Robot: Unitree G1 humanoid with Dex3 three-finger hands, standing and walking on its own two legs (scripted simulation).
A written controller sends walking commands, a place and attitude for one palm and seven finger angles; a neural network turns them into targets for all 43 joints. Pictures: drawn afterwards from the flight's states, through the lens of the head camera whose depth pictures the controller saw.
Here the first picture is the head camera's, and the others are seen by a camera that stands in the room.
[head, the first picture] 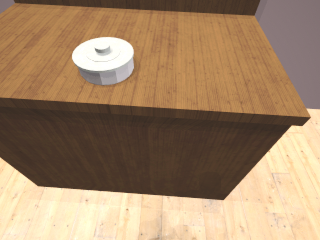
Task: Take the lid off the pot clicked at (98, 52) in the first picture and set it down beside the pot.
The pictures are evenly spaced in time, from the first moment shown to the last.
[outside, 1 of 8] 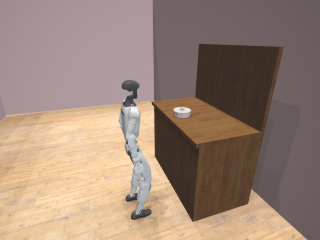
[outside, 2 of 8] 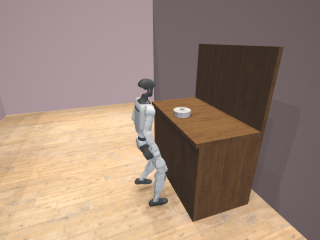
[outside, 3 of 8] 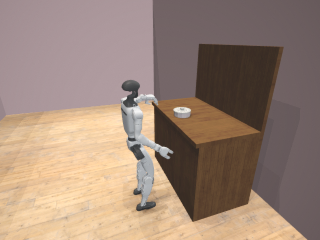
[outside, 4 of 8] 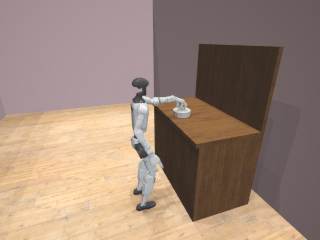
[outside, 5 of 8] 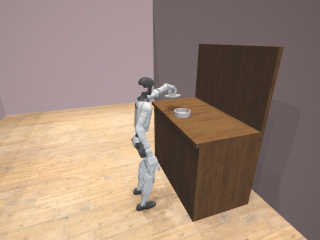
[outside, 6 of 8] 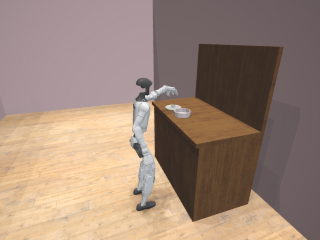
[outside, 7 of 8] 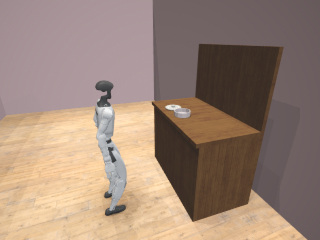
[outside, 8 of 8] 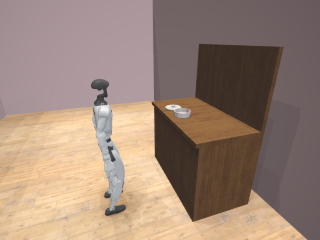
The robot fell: no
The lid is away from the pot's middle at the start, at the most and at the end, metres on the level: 0.00 0.25 0.23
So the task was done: yes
